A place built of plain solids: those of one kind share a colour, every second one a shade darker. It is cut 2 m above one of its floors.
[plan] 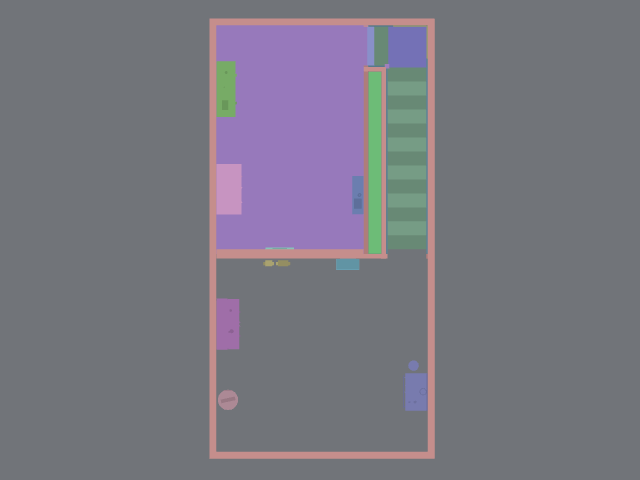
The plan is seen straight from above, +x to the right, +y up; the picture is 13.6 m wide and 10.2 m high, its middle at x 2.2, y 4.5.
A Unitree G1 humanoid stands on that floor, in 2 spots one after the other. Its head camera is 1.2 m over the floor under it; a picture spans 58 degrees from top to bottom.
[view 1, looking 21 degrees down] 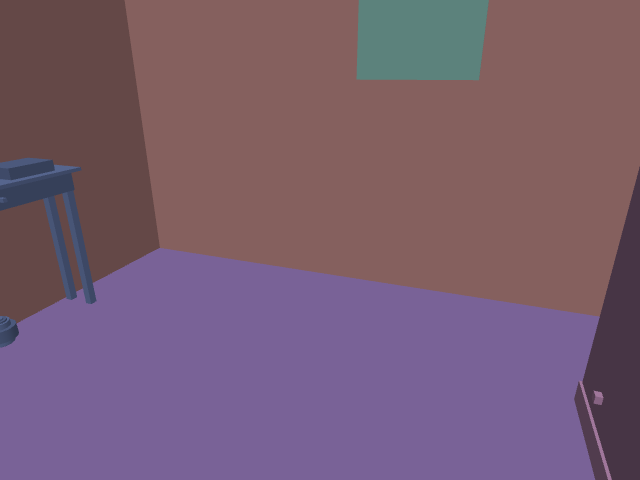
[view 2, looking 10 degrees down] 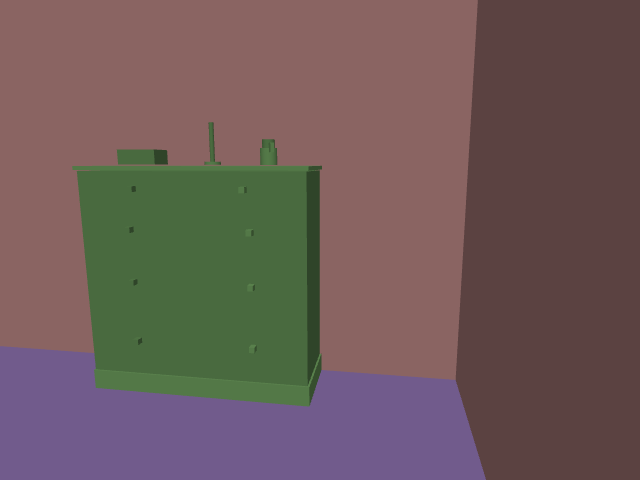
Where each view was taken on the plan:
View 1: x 1.00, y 6.68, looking -70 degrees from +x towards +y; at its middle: wall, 2.71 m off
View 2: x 2.35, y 8.66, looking -171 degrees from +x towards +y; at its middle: wall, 2.42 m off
